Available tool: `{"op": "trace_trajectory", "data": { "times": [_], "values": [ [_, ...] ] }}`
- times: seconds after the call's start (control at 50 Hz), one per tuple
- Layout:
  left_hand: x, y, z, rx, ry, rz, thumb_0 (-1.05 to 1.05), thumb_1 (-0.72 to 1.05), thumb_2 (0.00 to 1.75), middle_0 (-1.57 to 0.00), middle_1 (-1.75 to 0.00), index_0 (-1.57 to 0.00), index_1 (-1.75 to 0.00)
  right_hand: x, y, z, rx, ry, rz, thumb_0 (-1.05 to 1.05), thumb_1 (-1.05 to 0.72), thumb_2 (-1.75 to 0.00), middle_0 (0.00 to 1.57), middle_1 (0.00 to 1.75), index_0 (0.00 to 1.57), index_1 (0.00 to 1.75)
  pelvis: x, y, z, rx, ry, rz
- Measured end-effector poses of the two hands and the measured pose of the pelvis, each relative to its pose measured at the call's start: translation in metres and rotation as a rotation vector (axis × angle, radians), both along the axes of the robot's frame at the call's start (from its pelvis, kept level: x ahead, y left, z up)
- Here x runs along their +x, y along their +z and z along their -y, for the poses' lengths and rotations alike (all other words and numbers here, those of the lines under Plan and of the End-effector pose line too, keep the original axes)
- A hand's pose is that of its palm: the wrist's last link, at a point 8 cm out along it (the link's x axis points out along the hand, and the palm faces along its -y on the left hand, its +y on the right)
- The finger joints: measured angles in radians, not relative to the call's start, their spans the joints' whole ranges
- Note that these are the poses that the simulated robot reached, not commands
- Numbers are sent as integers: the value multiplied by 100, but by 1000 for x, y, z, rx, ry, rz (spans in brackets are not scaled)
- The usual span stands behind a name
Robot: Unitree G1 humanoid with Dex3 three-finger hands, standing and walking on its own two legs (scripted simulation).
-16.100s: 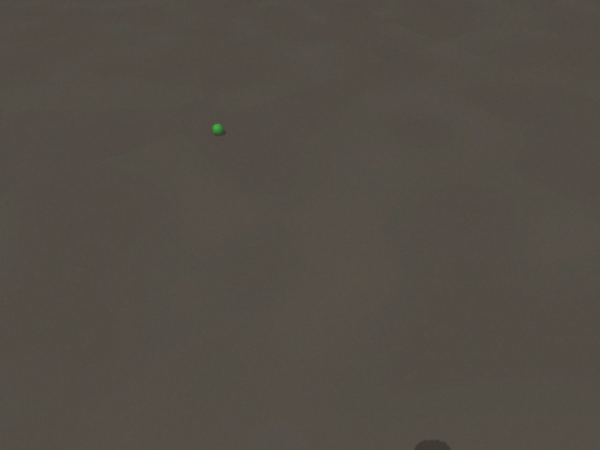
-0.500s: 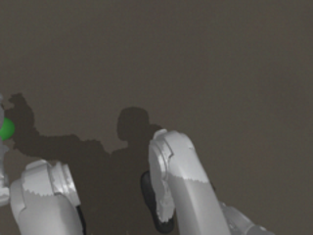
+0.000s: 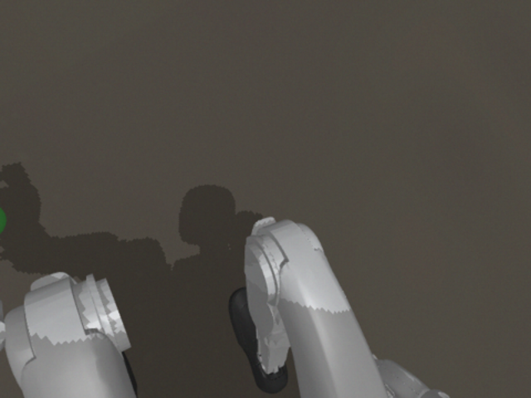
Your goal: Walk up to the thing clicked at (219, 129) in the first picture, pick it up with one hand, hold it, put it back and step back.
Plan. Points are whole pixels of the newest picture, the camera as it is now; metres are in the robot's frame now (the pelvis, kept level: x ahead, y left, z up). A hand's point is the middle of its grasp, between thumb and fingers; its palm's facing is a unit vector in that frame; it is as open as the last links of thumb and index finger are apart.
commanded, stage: close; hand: left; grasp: from above
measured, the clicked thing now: out of the picture +0.42 +0.32 -0.26
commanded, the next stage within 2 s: settle in 1.52 s
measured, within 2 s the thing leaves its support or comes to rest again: leaves its support in 1.94 s
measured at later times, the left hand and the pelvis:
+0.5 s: hand out of the picture +0.40 +0.32 -0.24, palm faces -0.42 -0.16 -0.90, open 12.4 cm; pelvis +0.00 +0.00 +0.00, yaw -1 degrees
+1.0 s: hand out of the picture +0.40 +0.32 -0.24, palm faces -0.43 -0.16 -0.89, open 9.8 cm; pelvis +0.00 +0.00 +0.00, yaw -1 degrees
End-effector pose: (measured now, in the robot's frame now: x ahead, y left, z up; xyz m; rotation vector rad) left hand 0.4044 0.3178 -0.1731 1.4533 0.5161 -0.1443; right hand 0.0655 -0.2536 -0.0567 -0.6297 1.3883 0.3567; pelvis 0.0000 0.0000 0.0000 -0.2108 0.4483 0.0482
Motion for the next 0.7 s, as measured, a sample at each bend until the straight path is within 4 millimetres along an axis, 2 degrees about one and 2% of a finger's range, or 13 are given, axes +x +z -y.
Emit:
{"op": "trace_trajectory", "data": {
  "times": [0.14, 0.36, 0.5, 0.7],
  "values": [
    [4, -3, -5, -4, 68, -25, 0, -42, 99, -15, -99, -14, -99, 10, 7, 3, -2, 17, 41, 0, -90, -90, 20, 30, 20, 30, 0, 1, -1, -5, -2, -3],
    [2, -14, -5, -28, 37, -50, 0, -34, 90, -19, -98, -20, -96, 7, 4, -6, 20, 28, -1, 0, -90, -90, 20, 30, 20, 30, 2, 2, -1, -10, -4, -2],
    [1, -11, -3, -16, 25, -23, 0, -26, 86, -23, -98, -25, -95, 9, 1, -9, 43, 41, 0, 0, -90, -90, 20, 30, 20, 30, 2, 2, 0, -12, -5, 4],
    [5, -6, -4, -12, 63, -27, 0, -14, 80, -29, -99, -33, -93, 7, 5, -3, 35, 29, 27, 0, -90, -90, 20, 30, 20, 30, 0, 3, 0, -9, -8, 6]
  ]
}}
